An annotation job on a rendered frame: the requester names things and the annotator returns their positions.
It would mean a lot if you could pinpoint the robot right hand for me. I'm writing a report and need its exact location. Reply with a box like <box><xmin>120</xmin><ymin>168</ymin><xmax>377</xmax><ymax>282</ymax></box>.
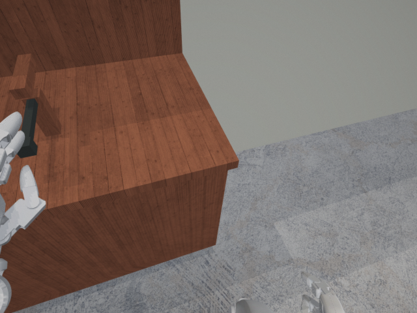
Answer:
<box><xmin>298</xmin><ymin>271</ymin><xmax>345</xmax><ymax>313</ymax></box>

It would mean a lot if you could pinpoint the counter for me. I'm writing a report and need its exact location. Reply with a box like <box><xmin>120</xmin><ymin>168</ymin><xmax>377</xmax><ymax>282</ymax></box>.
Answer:
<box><xmin>0</xmin><ymin>0</ymin><xmax>239</xmax><ymax>313</ymax></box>

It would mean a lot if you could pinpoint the robot right thigh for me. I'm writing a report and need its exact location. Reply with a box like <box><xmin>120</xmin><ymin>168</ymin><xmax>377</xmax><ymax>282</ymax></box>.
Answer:
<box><xmin>228</xmin><ymin>299</ymin><xmax>273</xmax><ymax>313</ymax></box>

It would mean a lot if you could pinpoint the robot left hand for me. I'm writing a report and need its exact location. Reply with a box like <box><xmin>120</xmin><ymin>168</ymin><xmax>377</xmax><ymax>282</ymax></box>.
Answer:
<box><xmin>0</xmin><ymin>112</ymin><xmax>46</xmax><ymax>253</ymax></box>

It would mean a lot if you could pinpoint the tap lever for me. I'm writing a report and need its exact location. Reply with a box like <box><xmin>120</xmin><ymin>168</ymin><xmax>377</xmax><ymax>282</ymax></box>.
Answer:
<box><xmin>17</xmin><ymin>98</ymin><xmax>38</xmax><ymax>158</ymax></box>

